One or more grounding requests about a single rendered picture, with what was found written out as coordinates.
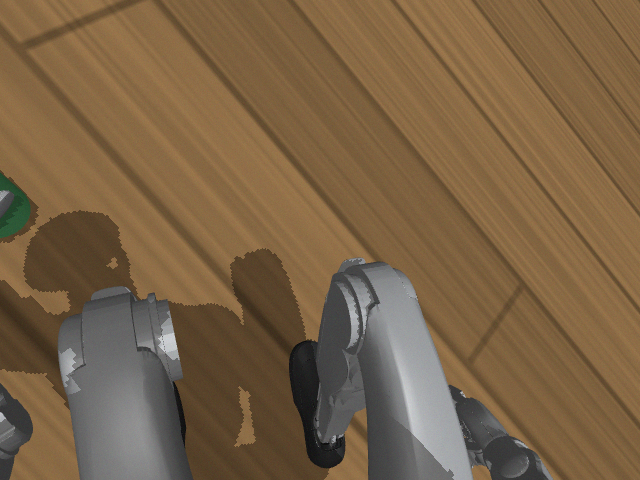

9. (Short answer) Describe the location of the right robot foot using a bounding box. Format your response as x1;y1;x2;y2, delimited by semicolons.
289;340;345;468

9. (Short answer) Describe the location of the bottle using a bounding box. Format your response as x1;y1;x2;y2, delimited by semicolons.
0;173;31;238

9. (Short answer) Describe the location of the right robot hand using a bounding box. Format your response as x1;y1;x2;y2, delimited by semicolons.
448;385;510;469

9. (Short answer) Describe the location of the right robot arm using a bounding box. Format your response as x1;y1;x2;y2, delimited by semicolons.
483;436;554;480

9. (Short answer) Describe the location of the left robot arm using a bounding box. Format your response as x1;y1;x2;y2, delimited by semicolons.
0;383;33;480

